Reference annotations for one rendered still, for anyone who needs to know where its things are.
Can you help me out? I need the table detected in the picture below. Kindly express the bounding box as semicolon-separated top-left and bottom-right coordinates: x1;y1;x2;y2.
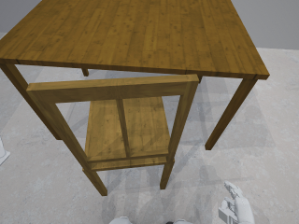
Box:
0;0;270;150

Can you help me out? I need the left robot hand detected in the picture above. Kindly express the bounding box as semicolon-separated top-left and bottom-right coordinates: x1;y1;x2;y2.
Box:
0;135;10;166

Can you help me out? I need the chair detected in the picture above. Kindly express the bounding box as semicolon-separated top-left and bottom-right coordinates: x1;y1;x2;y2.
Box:
26;74;199;197

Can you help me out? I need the right robot hand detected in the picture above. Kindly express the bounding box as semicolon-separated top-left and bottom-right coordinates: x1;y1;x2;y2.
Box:
218;181;255;224

